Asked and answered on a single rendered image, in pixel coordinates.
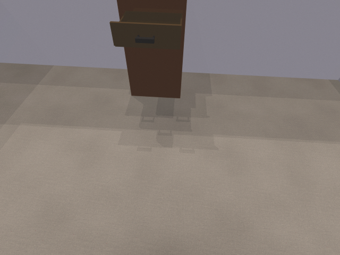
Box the drawer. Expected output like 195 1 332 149
110 11 182 49

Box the cabinet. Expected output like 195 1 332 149
117 0 187 98

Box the handle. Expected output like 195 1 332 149
135 35 155 44

